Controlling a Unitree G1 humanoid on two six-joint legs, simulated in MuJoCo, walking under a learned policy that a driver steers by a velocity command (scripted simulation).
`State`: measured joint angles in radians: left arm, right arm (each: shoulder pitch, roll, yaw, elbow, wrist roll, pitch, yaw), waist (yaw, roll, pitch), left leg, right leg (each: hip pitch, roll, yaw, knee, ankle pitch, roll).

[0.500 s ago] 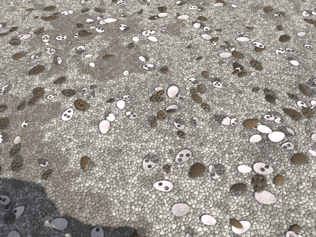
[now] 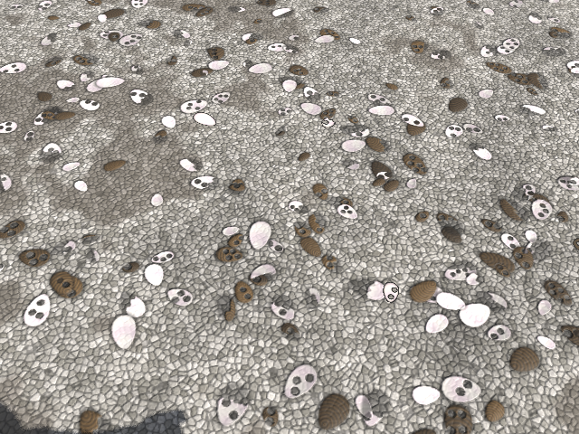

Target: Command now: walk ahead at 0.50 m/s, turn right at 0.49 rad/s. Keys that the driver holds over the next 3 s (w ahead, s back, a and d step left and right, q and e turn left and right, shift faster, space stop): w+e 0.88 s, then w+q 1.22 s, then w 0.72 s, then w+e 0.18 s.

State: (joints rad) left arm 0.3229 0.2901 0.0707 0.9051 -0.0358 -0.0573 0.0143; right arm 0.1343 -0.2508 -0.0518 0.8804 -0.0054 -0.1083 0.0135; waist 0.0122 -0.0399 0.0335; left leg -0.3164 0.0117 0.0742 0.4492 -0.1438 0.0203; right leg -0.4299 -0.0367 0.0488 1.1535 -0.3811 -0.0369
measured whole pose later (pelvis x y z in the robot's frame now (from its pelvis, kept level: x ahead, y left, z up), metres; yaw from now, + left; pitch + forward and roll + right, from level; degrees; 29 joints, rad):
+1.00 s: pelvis +0.55 -0.13 -0.01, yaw -33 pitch +2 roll +1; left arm 0.34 0.29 0.06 0.76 -0.02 -0.04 0.02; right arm 0.14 -0.28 -0.06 0.80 0.00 -0.12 0.04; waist 0.01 -0.03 0.02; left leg -0.37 -0.05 0.00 0.49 -0.15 0.03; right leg -0.33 0.05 0.12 1.15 -0.45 -0.03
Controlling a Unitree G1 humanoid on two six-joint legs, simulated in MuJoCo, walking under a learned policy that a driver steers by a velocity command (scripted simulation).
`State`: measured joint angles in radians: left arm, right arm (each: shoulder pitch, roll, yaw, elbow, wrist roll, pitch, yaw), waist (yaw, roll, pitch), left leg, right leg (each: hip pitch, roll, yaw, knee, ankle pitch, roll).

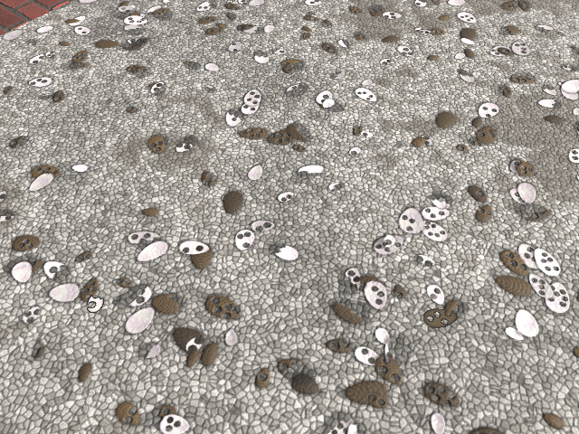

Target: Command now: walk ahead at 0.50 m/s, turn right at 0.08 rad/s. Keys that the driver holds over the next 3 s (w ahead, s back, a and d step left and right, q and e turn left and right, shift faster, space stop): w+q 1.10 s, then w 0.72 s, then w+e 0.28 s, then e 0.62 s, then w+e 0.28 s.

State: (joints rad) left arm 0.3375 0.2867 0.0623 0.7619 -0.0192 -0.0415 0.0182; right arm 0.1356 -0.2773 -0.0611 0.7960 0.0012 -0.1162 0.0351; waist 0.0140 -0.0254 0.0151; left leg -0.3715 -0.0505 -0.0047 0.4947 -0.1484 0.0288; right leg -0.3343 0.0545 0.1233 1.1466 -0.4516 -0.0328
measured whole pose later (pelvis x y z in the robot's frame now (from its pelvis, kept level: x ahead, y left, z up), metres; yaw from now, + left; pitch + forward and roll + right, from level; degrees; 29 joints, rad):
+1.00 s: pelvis +0.48 +0.11 +0.00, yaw +31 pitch +1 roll +0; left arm 0.20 0.30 0.05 0.74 0.00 -0.11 0.00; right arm 0.24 -0.30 -0.07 0.67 0.01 -0.04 0.03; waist 0.00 -0.02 0.06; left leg -0.33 -0.10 -0.01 0.48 -0.17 0.09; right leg -0.49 -0.08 0.04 1.15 -0.37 0.02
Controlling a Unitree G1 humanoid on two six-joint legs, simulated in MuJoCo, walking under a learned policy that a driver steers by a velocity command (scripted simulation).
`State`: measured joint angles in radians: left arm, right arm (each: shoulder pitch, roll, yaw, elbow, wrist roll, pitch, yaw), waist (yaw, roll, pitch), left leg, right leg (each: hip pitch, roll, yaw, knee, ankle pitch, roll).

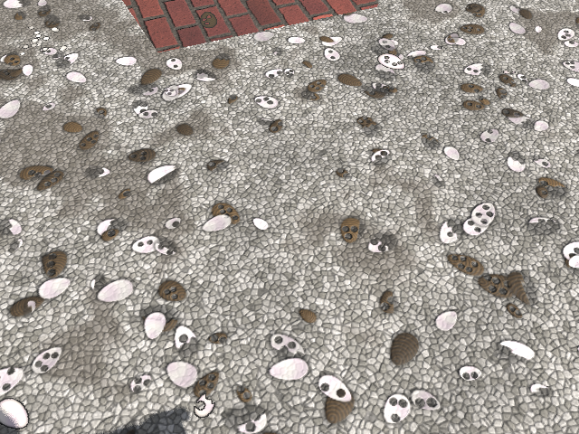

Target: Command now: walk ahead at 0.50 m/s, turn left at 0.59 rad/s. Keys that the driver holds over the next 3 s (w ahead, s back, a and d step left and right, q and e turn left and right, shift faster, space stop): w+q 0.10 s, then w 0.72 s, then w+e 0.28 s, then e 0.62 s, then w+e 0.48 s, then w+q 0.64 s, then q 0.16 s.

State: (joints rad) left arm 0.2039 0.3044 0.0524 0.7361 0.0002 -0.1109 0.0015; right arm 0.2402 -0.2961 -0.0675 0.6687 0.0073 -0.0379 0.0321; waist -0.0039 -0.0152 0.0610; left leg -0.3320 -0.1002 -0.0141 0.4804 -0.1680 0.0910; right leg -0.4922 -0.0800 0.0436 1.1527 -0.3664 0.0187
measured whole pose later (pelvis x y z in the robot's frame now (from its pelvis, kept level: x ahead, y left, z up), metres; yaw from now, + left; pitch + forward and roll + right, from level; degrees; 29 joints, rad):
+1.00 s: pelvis +0.55 +0.05 +0.01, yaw +6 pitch +1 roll +1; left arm 0.30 0.31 0.05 0.83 -0.03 -0.06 0.00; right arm 0.21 -0.26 -0.05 0.73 -0.01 -0.08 0.02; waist 0.01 -0.05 0.03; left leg -0.27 -0.03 0.08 0.42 -0.18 0.05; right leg -0.48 -0.06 0.05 1.13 -0.33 -0.01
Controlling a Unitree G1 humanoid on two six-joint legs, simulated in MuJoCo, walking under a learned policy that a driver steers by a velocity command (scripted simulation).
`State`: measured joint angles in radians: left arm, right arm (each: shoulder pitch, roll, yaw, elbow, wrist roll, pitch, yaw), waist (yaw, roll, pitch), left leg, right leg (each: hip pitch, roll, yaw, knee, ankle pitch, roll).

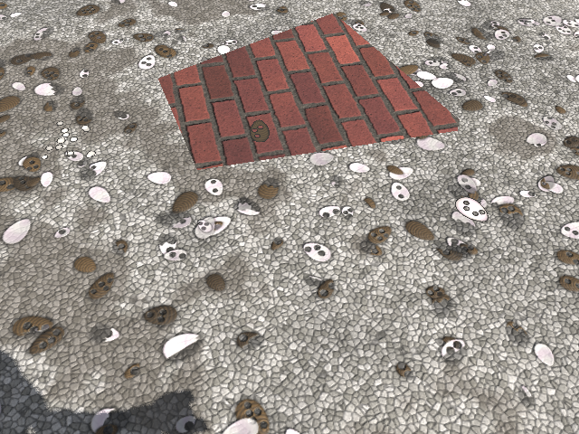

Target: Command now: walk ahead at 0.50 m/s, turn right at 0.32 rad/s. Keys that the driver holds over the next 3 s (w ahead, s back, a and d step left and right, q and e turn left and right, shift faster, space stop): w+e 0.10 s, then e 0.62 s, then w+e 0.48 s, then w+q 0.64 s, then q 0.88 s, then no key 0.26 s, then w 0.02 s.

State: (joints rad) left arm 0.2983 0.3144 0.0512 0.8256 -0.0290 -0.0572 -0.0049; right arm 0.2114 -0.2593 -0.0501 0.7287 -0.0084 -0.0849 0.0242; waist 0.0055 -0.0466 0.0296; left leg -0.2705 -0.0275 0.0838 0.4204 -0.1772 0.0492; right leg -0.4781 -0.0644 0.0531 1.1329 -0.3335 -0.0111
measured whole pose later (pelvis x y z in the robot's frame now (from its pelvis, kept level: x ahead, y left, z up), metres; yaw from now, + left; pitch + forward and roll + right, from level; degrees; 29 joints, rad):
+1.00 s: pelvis +0.32 -0.03 +0.01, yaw -34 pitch +2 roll -1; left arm 0.22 0.34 0.09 0.63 -0.01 0.02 0.00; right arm 0.29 -0.28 -0.06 0.75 -0.01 -0.05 -0.03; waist -0.04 -0.04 -0.03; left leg -0.18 0.03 0.02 0.39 -0.25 -0.01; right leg -0.62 0.02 0.07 1.09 -0.27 0.03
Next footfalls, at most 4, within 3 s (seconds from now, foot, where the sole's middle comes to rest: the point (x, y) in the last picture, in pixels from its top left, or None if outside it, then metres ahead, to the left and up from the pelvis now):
0.34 right None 0.33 -0.15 -0.78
0.80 left None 0.40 0.06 -0.78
1.28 right None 0.39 -0.31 -0.78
1.80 left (433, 320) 0.77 -0.36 -0.78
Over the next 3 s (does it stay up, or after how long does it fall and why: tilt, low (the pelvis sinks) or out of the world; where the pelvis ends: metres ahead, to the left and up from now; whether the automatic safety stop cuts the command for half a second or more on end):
stays up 0.80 -0.44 0.00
